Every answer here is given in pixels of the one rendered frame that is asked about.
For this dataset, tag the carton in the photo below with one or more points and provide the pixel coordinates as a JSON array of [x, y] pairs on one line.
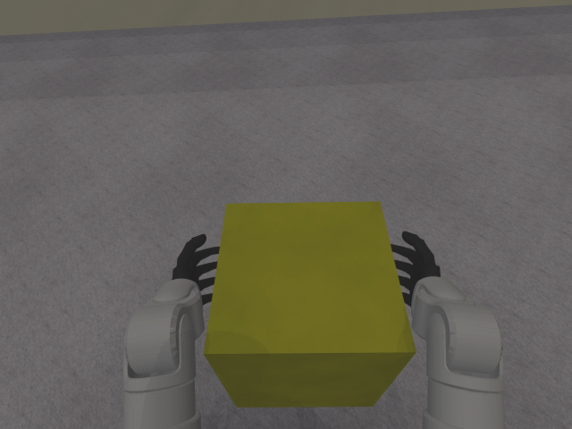
[[307, 308]]

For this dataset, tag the robot right forearm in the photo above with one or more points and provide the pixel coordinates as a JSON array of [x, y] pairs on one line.
[[464, 358]]

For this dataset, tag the left robot hand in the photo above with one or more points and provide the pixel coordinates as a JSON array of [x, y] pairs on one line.
[[187, 265]]

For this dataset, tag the robot left forearm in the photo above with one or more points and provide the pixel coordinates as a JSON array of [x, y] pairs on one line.
[[159, 364]]

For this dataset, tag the right robot hand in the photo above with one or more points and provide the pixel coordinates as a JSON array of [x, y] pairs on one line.
[[423, 263]]

